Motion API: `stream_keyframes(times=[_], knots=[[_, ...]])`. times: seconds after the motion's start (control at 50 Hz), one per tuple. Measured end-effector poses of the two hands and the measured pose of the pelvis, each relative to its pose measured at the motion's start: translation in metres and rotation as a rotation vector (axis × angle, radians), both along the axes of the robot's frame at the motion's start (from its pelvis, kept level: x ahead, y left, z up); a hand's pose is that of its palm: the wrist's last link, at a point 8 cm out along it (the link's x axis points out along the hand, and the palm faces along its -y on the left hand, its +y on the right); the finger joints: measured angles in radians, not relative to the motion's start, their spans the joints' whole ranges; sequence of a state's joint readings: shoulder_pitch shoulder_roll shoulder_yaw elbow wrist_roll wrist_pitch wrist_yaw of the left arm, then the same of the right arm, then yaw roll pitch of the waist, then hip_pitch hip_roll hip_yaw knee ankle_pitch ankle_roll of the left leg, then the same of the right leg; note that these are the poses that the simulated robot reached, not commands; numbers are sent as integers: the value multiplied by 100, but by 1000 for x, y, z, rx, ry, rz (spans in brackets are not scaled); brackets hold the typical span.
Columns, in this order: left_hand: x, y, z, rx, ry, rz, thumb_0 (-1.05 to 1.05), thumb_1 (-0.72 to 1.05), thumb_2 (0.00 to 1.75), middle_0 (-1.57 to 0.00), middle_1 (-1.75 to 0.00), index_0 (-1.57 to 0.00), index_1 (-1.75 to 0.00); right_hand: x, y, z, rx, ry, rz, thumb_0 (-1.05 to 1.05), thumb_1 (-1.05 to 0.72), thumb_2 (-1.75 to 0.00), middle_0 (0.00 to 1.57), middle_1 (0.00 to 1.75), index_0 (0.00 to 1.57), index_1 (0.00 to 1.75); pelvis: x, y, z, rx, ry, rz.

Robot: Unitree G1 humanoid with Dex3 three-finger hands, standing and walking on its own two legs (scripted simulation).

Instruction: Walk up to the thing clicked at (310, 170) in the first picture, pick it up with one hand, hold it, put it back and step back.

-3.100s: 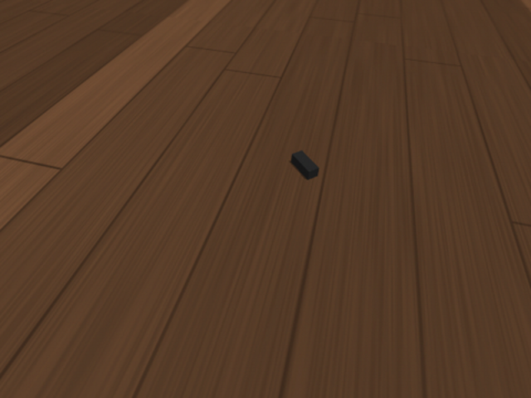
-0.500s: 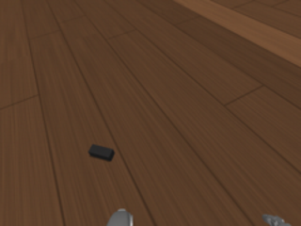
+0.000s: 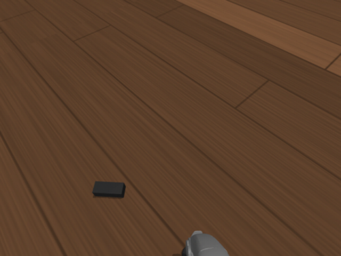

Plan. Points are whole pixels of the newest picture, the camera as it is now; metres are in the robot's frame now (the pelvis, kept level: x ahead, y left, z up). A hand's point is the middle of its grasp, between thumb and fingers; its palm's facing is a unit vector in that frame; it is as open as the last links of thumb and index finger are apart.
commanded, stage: walk up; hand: left
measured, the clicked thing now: (109, 189) +0.57 +0.32 -0.73
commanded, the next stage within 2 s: none
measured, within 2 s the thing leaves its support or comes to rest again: neither
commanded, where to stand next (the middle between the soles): +0.15 +0.19 m, yaw -10 degrees
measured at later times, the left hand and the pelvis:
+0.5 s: hand out of the picture +0.12 +0.52 -0.15, palm faces -0.10 -0.79 -0.60, open 7.4 cm; pelvis +0.04 +0.19 -0.04, yaw -7 degrees
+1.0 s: hand (10, 219) +0.29 +0.43 -0.16, palm faces -0.24 -0.91 -0.33, open 7.4 cm; pelvis +0.11 +0.22 -0.01, yaw -11 degrees
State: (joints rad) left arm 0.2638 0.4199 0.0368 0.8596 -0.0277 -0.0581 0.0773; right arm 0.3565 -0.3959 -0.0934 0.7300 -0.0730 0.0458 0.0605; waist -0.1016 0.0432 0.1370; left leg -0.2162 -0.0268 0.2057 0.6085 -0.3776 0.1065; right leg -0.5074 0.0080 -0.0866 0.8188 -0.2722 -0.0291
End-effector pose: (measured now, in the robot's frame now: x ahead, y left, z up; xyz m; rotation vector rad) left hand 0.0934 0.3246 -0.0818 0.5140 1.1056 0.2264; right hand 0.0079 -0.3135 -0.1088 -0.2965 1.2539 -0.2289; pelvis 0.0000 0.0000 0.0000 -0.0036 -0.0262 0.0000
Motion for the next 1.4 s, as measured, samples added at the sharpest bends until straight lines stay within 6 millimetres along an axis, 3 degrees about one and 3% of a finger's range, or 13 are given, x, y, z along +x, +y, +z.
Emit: stream_keyframes(times=[0.12, 0.24, 0.34, 0.44, 0.52, 0.62, 0.72, 0.84, 0.94, 1.04, 1.1, 1.24, 1.4], knots=[[25, 23, -1, 47, -72, -26, 0, 90, 89, -21, -30, -21, -30, 20, 34, -32, 43, -5, -23, 1, -91, -90, 20, 30, 21, 30, 12, 26, -17, -31, -35, -35], [15, 63, 17, 77, -110, 18, 1, 90, 89, -21, -30, -21, -30, 60, 65, -28, 61, -68, 37, 1, -91, -90, 20, 30, 21, 30, 20, 63, -12, -15, -53, -34], [6, 117, 18, 102, -47, -15, 1, 89, 89, -21, -30, -21, -30, 80, 86, -20, 23, -136, 30, 0, -91, -90, 20, 30, 21, 30, 26, 107, -14, -9, -39, -62], [15, 192, -3, 120, -6, -31, 1, 89, 89, -21, -30, -21, -30, 74, 120, -16, -62, -124, 6, 0, -91, -90, 20, 30, 21, 30, 32, 161, -32, -21, -12, -86], [33, 231, -26, 113, 38, -5, 1, 90, 89, -21, -30, -21, -30, 39, 160, -14, -93, -74, -66, 0, -91, -90, 20, 30, 21, 30, 44, 193, -37, -2, -24, -117], [70, 226, -28, -10, 46, -59, 1, 90, 89, -20, -30, -21, -29, 0, 207, 4, -65, 45, -150, 0, -91, -90, 20, 30, 21, 30, 66, 212, -13, -24, -19, -120], [110, 208, -31, -110, 52, -113, 1, 90, 89, -20, -30, -21, -30, -11, 232, 15, -60, 126, -169, 0, -90, -90, 20, 30, 21, 30, 81, 224, -3, -16, -14, -132], [161, 179, -43, -164, 48, -166, 1, 90, 89, -20, -30, -21, -30, 8, 231, 5, -74, 136, -187, 0, -90, -90, 20, 30, 21, 30, 98, 226, -10, 2, 2, -160], [191, 159, -44, -187, -9, -194, 1, 90, 89, -20, -30, -21, -30, 52, 224, -7, -76, 61, -186, 0, -90, -90, 20, 30, 21, 30, 106, 222, -13, -6, -18, -189], [201, 158, -38, -197, -34, -197, 1, 90, 89, -20, -30, -21, -30, 104, 224, -1, -85, -77, -149, 0, -91, -90, 20, 30, 21, 30, 114, 227, -10, 8, -19, -202], [207, 167, -43, -196, -43, -199, 1, 90, 89, -20, -30, -21, -30, 120, 225, -2, -111, -137, -135, 0, -91, -90, 20, 30, 21, 30, 116, 234, -17, 12, -29, -208], [200, 184, -36, -175, -7, -151, 1, 90, 89, -20, -30, -21, -30, 113, 224, 10, -131, -112, -129, 0, -90, -90, 20, 30, 21, 30, 111, 231, -7, -11, -18, -223], [156, 182, -38, -105, 73, -113, 1, 90, 89, -20, -30, -20, -29, 92, 183, 1, -128, -52, -126, 0, -90, -90, 20, 30, 21, 30, 93, 206, -12, -39, -8, -231]])
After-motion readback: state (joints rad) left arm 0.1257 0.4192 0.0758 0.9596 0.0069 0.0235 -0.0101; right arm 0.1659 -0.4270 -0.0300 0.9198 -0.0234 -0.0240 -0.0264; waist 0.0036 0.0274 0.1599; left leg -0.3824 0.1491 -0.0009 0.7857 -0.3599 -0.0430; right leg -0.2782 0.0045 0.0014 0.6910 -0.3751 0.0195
